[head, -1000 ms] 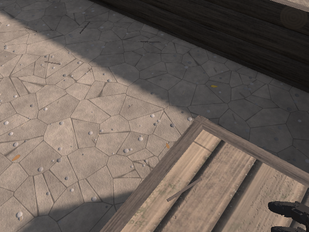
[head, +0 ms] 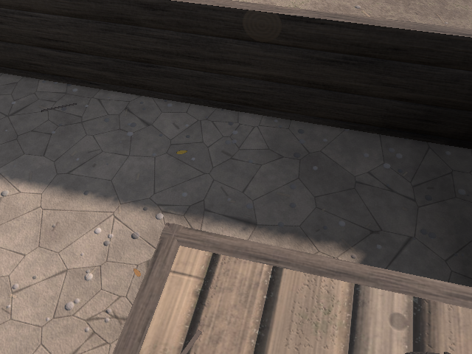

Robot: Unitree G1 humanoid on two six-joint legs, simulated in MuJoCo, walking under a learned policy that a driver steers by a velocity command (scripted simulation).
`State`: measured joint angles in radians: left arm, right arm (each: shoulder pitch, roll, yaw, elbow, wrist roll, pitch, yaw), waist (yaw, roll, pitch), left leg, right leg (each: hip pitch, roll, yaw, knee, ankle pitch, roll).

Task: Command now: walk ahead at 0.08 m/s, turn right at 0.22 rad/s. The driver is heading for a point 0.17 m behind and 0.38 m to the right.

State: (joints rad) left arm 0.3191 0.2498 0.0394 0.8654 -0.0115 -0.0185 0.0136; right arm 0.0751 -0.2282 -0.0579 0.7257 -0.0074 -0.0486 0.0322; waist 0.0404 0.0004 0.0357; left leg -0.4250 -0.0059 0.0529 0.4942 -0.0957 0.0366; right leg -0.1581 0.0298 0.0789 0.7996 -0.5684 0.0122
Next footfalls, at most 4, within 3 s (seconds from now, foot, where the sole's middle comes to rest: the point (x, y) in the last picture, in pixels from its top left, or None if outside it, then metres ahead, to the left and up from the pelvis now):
0.32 right None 0.08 -0.14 -0.76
0.84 left None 0.15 0.07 -0.76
1.30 right None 0.13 -0.28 -0.76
1.70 left None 0.41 -0.33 -0.76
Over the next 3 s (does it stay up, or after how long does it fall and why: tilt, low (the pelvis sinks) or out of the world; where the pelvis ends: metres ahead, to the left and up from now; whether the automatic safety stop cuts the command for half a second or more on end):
stays up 0.24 -0.57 0.00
